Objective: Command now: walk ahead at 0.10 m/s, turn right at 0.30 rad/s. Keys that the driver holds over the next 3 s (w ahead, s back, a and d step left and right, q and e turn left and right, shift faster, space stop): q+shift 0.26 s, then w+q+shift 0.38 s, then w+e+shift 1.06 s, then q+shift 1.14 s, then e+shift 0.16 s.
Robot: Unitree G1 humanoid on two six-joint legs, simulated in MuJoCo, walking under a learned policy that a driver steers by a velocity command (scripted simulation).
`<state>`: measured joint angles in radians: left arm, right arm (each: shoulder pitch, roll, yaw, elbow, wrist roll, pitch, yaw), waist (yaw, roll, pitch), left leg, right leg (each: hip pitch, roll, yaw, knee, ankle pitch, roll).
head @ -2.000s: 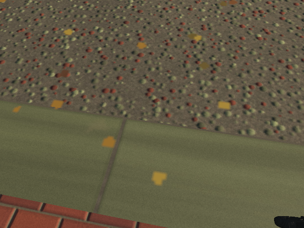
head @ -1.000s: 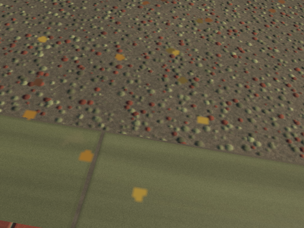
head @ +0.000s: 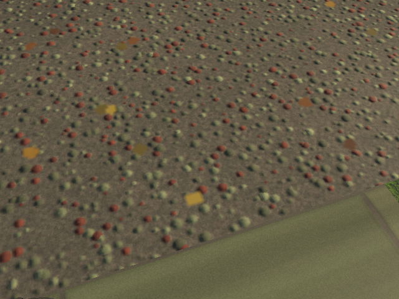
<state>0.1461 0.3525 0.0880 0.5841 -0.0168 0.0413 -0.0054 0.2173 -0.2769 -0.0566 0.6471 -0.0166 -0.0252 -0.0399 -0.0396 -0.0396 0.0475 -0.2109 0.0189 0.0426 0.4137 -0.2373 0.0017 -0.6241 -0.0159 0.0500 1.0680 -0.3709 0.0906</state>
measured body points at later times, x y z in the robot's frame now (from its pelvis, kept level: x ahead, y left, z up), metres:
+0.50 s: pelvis +0.10 +0.02 +0.00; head +0.11 +0.05 +0.44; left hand +0.14 +0.34 -0.11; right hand +0.32 -0.21 -0.08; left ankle +0.09 +0.15 -0.71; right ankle +0.09 -0.14 -0.74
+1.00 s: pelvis +0.36 +0.24 -0.03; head +0.38 +0.27 +0.42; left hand +0.46 +0.54 -0.12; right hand +0.45 -0.02 -0.14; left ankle +0.11 +0.17 -0.74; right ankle +0.62 +0.26 -0.70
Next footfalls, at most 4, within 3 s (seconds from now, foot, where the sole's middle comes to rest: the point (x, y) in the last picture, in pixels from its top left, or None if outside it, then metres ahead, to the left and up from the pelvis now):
0.14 right None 0.13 -0.14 -0.78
0.60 left None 0.14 0.19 -0.78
1.04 right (102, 251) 0.62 0.31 -0.78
1.46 left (37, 176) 0.93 0.60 -0.78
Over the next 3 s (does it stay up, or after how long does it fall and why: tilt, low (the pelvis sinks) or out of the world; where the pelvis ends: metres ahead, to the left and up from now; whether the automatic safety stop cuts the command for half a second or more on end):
stays up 1.25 0.35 0.00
